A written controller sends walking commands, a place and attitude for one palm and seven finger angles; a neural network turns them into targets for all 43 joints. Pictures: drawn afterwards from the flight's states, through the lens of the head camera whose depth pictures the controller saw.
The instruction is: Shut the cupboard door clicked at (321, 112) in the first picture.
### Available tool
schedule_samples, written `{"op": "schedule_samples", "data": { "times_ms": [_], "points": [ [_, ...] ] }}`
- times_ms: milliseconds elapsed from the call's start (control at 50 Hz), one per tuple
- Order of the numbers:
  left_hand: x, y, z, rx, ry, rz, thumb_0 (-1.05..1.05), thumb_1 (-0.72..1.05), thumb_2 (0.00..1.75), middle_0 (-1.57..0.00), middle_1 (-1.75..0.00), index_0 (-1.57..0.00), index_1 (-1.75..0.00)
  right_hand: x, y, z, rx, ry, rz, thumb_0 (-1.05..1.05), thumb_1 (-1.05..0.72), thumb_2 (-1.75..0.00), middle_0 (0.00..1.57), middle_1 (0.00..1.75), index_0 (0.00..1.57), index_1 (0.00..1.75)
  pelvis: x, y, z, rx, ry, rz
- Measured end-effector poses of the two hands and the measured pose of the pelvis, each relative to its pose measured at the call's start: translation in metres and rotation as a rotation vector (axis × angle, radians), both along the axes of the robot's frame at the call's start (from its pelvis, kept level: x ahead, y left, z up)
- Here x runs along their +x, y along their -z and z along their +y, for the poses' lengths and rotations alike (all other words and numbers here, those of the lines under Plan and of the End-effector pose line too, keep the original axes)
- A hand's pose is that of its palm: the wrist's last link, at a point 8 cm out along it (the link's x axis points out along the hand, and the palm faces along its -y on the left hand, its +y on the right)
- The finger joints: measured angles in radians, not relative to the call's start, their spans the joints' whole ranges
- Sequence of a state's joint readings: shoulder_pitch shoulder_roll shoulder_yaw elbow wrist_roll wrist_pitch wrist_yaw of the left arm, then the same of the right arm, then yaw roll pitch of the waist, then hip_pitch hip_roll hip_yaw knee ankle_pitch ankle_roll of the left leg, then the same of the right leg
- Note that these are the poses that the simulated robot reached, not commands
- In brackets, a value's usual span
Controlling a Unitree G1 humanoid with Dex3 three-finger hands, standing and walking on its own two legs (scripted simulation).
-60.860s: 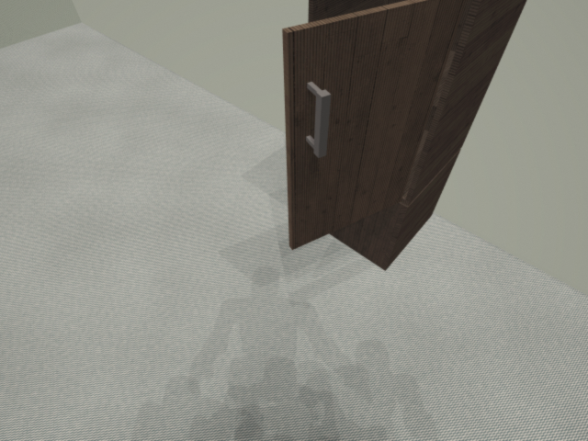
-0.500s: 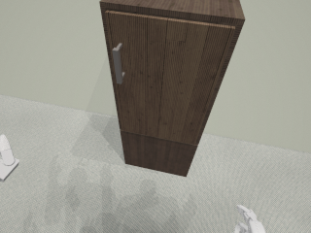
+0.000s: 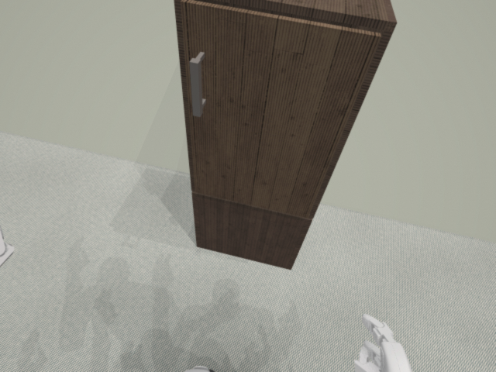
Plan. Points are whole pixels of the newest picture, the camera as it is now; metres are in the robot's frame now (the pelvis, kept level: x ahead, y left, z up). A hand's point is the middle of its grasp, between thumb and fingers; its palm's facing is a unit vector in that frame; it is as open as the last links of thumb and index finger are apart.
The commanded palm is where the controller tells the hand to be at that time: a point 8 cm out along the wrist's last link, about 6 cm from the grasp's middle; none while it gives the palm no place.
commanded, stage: step back with the hand held close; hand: left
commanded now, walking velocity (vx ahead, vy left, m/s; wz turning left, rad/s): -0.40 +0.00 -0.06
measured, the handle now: (199, 85) +0.68 +0.18 +0.10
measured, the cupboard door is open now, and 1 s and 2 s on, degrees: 0 0 0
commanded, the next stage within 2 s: stop stepping back and stand still in 0.28 s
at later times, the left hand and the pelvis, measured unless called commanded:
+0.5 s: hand out of the picture +0.11 +0.28 +0.17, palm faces +0.38 -0.82 -0.43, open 7.4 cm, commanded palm +0.05 +0.31 +0.19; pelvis -0.11 +0.01 +0.01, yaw -2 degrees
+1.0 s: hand out of the picture +0.06 +0.27 +0.18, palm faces +0.36 -0.83 -0.43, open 7.5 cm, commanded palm +0.00 +0.31 +0.19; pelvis -0.15 +0.02 +0.01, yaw -3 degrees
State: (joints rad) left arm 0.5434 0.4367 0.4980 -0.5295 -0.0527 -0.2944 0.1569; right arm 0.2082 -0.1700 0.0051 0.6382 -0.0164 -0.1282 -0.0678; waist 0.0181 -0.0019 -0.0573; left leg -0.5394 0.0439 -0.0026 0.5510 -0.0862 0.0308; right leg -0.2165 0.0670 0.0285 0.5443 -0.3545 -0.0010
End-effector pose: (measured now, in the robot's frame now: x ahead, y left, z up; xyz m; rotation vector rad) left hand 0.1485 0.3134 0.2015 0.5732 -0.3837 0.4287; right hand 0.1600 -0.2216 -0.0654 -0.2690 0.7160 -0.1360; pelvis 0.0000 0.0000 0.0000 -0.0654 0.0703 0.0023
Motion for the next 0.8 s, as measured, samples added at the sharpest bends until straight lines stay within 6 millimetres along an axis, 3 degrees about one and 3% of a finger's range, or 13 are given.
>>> {"op": "schedule_samples", "data": {
  "times_ms": [100,200,320,420,520,620,700,800],
  "points": [
    [-0.001,0.01,-0.027,-0.062,0.098,0.033,0.02,0.89,0.9,-0.21,-0.3,-0.2,-0.31,-0.012,0.001,-0.003,0.023,0.0,-0.012,0.01,-0.9,-0.9,0.2,0.3,0.21,0.3,-0.032,-0.001,-0.007,-0.005,0.028,-0.023],
    [-0.023,0.0,-0.044,0.002,0.199,0.042,0.02,0.88,0.9,-0.21,-0.3,-0.21,-0.31,-0.041,-0.007,-0.016,0.025,0.061,-0.049,0.01,-0.9,-0.9,0.2,0.3,0.21,0.3,-0.049,0.001,-0.01,0.001,0.018,-0.05],
    [-0.048,-0.012,-0.015,0.053,0.127,-0.006,0.01,0.88,0.9,-0.22,-0.3,-0.22,-0.31,-0.082,-0.004,-0.03,-0.056,0.122,0.018,0.01,-0.9,-0.9,0.2,0.3,0.2,0.3,-0.055,0.001,0.006,0.004,0.025,-0.054],
    [-0.056,0.005,0.012,-0.027,0.056,0.036,0.01,0.88,0.9,-0.21,-0.3,-0.21,-0.31,-0.112,-0.003,-0.021,-0.054,0.128,0.051,0.01,-0.91,-0.9,0.2,0.3,0.2,0.3,-0.085,-0.004,0.014,0.002,0.026,-0.053],
    [-0.085,0.014,-0.004,-0.063,0.094,0.118,0.02,0.89,0.9,-0.21,-0.3,-0.2,-0.3,-0.135,-0.009,-0.007,-0.012,0.095,0.017,0.01,-0.9,-0.9,0.2,0.3,0.2,0.3,-0.11,-0.006,0.01,0.004,0.036,-0.028],
    [-0.12,0.003,-0.021,-0.033,0.143,0.1,0.02,0.88,0.9,-0.21,-0.3,-0.21,-0.31,-0.158,-0.002,-0.001,0.003,0.065,0.016,0.01,-0.9,-0.9,0.2,0.3,0.21,0.3,-0.133,-0.004,0.008,0.009,0.031,-0.064],
    [-0.135,-0.003,-0.005,-0.05,0.072,0.016,0.01,0.88,0.9,-0.22,-0.3,-0.21,-0.31,-0.175,0.006,-0.002,-0.006,0.095,0.037,0.01,-0.9,-0.9,0.2,0.3,0.21,0.3,-0.131,-0.001,0.016,0.013,0.037,-0.083],
    [-0.128,0.012,0.028,-0.146,-0.036,-0.019,0.01,0.88,0.9,-0.21,-0.3,-0.21,-0.31,-0.188,0.011,0.002,-0.012,0.123,0.047,0.01,-0.9,-0.9,0.2,0.3,0.2,0.3,-0.136,0.0,0.028,0.034,0.027,-0.105]
  ]
}}
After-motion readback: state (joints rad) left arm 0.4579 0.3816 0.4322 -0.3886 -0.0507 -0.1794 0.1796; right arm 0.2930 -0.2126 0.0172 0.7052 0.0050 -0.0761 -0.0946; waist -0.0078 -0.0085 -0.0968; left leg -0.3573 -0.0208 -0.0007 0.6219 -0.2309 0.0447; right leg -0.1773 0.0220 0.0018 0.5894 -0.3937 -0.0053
